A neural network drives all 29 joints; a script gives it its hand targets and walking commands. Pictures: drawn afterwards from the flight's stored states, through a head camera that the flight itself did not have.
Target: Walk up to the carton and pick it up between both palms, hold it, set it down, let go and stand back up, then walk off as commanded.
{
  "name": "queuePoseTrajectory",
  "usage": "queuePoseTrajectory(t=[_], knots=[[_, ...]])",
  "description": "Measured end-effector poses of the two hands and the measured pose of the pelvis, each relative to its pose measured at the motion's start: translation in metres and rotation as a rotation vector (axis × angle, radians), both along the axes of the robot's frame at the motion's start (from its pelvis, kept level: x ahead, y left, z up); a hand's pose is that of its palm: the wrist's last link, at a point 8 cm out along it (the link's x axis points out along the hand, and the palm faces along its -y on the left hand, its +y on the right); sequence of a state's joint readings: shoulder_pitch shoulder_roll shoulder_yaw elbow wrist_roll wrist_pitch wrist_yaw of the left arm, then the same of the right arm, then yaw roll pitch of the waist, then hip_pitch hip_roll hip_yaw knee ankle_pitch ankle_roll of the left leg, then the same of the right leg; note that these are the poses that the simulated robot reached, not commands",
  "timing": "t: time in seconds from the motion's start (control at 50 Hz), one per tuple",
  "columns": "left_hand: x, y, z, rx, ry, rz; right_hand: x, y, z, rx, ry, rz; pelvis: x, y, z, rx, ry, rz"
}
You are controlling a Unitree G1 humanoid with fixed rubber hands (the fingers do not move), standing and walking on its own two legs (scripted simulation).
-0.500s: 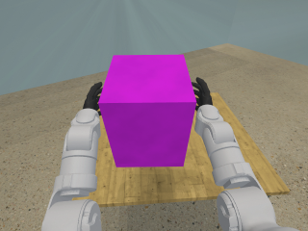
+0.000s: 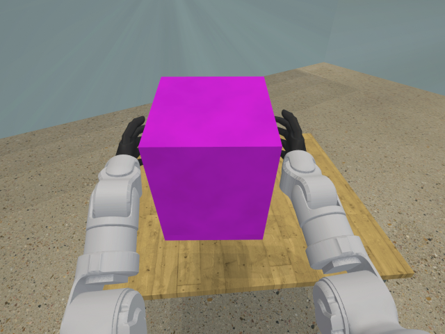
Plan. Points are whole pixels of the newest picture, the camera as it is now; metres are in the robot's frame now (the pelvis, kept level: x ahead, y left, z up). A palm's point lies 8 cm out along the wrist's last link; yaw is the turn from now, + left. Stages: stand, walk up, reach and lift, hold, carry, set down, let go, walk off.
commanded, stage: hold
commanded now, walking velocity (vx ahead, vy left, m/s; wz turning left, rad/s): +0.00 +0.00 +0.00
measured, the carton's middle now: (213, 160) +0.42 +0.00 +0.17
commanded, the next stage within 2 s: none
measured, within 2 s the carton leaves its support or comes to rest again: neither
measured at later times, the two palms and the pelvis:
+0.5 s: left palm (131, 159) +0.37 +0.14 +0.21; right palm (294, 155) +0.37 -0.15 +0.21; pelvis +0.00 +0.00 +0.00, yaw +0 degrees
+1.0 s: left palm (130, 157) +0.37 +0.14 +0.22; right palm (294, 153) +0.37 -0.15 +0.21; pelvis +0.00 +0.00 +0.00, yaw +0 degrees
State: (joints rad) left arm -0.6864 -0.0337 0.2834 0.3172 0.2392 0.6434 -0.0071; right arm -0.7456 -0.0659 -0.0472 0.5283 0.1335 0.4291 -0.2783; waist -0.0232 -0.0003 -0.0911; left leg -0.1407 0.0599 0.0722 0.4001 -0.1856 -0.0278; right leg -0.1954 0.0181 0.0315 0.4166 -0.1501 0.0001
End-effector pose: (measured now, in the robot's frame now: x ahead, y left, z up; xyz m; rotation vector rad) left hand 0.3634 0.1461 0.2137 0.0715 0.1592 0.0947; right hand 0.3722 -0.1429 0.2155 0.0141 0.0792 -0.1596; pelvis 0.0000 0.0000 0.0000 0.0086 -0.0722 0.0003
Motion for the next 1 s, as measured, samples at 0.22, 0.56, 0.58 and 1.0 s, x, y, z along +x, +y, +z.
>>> queuePoseTrajectory(t=[0.22, 0.56, 0.58, 1.0], knots=[[0.005, -0.001, -0.004, -0.007, 0.009, -0.001, 0.005, 0.000, -0.005, 0.004, 0.004, 0.000, 0.003, -0.001, 0.001, 0.002, 0.004, 0.000], [0.001, -0.003, 0.000, -0.005, 0.006, -0.008, -0.002, -0.003, -0.003, -0.002, -0.008, -0.008, 0.001, -0.002, 0.001, 0.002, -0.020, 0.000], [0.001, -0.003, 0.000, -0.005, 0.005, -0.008, -0.002, -0.003, -0.002, -0.002, -0.010, -0.008, 0.001, -0.002, 0.001, 0.002, -0.020, 0.000], [0.004, -0.003, 0.002, 0.004, -0.004, -0.004, 0.002, -0.002, -0.001, 0.003, -0.029, -0.006, 0.004, -0.002, 0.001, 0.003, -0.020, 0.000]])
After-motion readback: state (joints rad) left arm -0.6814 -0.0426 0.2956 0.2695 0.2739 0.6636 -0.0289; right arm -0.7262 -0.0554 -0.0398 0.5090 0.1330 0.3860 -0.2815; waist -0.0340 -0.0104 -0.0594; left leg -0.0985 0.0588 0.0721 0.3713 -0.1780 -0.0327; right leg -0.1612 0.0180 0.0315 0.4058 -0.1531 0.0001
